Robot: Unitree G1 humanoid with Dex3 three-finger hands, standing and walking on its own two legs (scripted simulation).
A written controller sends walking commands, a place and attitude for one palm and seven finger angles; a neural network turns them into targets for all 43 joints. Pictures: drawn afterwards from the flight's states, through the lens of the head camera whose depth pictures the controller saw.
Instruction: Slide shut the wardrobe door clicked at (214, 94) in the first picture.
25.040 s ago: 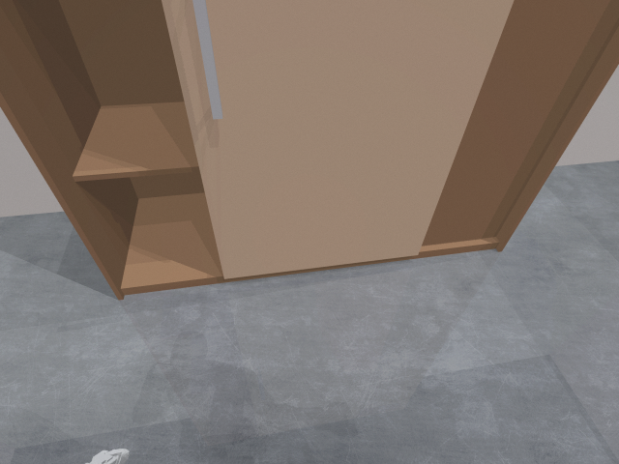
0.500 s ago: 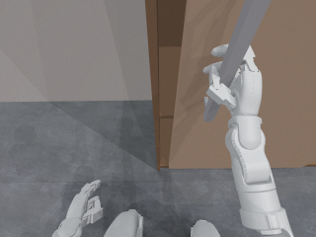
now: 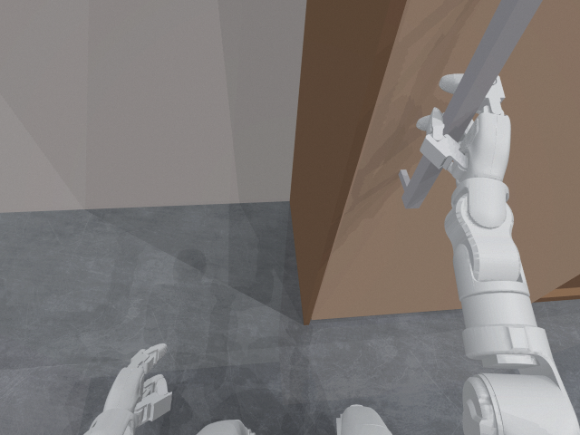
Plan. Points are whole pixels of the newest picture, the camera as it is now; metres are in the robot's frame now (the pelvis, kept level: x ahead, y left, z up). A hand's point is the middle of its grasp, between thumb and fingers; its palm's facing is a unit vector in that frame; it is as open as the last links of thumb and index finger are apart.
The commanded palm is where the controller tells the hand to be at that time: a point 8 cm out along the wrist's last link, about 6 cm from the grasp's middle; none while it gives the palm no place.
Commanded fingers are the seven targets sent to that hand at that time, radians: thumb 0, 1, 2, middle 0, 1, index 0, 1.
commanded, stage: step sideways, sliding the door along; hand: right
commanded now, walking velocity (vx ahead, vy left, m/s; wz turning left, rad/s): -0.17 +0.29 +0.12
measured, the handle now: (447, 110) +0.47 -0.19 +0.19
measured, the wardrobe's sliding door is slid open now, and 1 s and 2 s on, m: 0.00 0.00 0.00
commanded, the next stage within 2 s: stop walking and hold the door there in 0.18 s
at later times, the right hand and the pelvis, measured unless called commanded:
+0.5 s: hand (435, 141) +0.43 -0.17 +0.17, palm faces +0.39 +0.88 -0.29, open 6.3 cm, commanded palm +0.39 -0.19 +0.16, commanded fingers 0.00 -0.90 -0.90 0.45 1.40 0.45 1.40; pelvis +0.04 +0.11 +0.01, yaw +6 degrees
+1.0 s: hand (433, 141) +0.43 -0.17 +0.18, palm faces +0.41 +0.88 -0.24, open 6.3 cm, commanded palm +0.38 -0.20 +0.16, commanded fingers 0.00 -0.90 -0.90 0.45 1.40 0.45 1.40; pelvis +0.02 +0.11 +0.02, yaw +10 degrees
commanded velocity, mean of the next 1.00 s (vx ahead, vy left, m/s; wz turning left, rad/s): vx -0.09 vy -0.05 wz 0.04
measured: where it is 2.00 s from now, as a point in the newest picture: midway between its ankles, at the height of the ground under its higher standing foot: outside the picture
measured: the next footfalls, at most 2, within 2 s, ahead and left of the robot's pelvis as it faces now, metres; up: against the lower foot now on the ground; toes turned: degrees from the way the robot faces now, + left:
right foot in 0.12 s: +0.04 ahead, -0.11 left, +0.00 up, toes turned -7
left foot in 0.52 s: +0.16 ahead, +0.27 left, +0.00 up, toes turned +9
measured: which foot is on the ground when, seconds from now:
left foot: down 0.00-0.12, up 0.14-0.50, down 0.52-0.88, up 0.90-1.00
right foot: up 0.00-0.10, down 0.12-0.52, up 0.54-0.84, down 0.86-1.00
